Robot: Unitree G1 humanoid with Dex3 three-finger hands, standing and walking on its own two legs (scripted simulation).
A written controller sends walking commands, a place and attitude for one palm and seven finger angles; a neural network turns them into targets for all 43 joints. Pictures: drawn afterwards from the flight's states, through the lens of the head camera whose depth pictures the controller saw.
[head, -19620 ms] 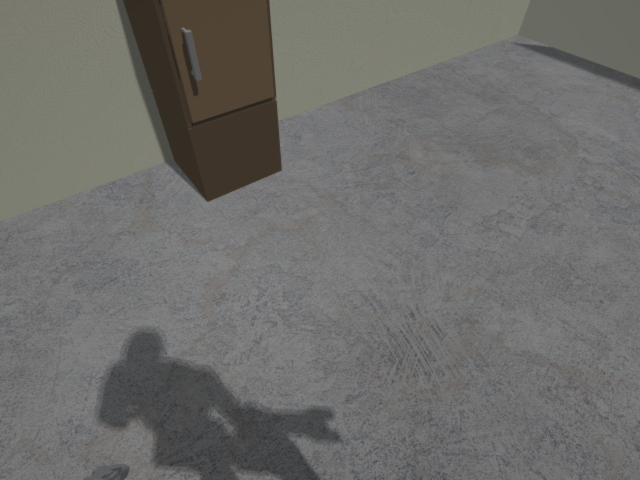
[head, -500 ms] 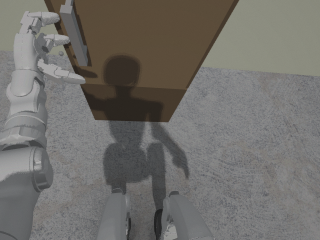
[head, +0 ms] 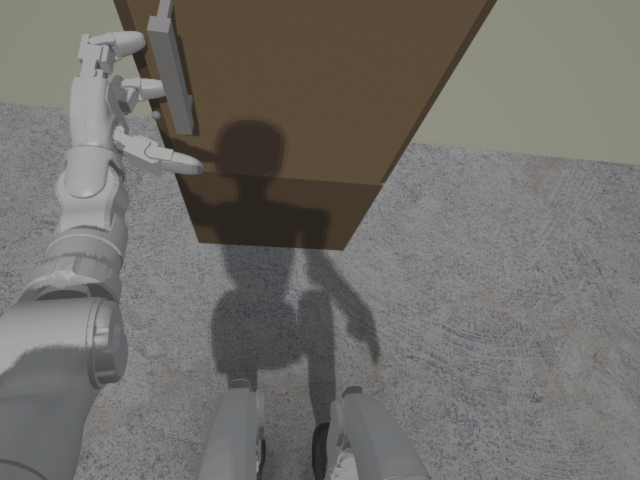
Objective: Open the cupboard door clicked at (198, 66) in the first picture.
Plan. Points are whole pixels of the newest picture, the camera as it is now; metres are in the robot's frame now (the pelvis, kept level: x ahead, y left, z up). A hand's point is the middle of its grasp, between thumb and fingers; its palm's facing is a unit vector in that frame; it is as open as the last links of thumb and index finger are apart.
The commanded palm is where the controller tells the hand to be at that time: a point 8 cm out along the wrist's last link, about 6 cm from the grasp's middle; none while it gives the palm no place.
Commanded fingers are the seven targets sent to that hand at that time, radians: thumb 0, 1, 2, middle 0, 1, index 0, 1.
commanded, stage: slide the fingers in behind the handle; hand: left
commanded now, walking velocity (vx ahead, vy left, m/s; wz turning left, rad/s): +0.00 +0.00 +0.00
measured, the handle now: (176, 72) +0.58 +0.17 +0.05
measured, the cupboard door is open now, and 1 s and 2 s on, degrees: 0 0 0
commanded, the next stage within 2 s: move the hooked fingers beside the handle in 0.10 s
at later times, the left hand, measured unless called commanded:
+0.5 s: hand (150, 111) +0.53 +0.19 +0.04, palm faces +0.06 -1.00 -0.02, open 14.9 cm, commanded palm +0.52 +0.18 +0.04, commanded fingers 0.00 -0.50 0.30 -0.30 -1.20 -0.30 -1.20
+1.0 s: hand (139, 107) +0.53 +0.20 +0.04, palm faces +0.01 -1.00 +0.00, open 14.3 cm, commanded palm +0.52 +0.21 +0.04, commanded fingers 0.00 -0.50 0.30 -0.30 -1.20 -0.30 -1.20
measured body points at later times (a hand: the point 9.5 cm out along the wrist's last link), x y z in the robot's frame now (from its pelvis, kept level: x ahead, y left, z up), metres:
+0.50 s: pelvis +0.00 -0.01 +0.00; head +0.17 +0.05 +0.41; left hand +0.52 +0.25 +0.04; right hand +0.01 -0.27 -0.11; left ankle +0.04 +0.07 -0.60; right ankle +0.01 -0.11 -0.60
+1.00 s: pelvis +0.00 +0.00 +0.00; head +0.18 +0.05 +0.41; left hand +0.53 +0.26 +0.04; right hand +0.01 -0.27 -0.11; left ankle +0.04 +0.07 -0.60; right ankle +0.01 -0.11 -0.60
